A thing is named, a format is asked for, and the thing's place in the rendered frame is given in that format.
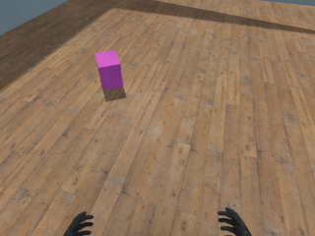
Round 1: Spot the carton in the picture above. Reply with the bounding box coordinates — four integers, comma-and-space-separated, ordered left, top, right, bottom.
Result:
94, 50, 123, 90

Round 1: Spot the right robot hand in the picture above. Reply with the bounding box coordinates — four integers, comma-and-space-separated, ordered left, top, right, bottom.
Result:
218, 207, 252, 236

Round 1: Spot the left robot hand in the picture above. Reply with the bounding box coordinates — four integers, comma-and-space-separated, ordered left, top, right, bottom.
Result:
63, 211, 94, 236

